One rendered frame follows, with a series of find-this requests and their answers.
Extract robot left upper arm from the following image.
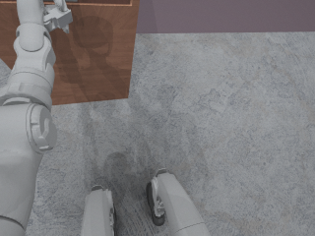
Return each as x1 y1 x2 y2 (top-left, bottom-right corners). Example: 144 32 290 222
0 103 58 236

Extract right robot thigh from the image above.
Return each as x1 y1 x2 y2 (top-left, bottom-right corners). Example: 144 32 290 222
151 172 211 236

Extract left robot hand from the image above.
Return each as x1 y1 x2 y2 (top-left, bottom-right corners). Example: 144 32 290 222
17 0 73 33

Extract cabinet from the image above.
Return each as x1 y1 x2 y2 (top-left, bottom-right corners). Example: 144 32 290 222
0 0 140 106

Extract robot left forearm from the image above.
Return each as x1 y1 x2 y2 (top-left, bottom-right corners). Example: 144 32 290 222
0 23 56 113

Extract robot right shin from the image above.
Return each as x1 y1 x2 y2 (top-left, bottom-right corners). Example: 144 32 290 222
152 168 175 216

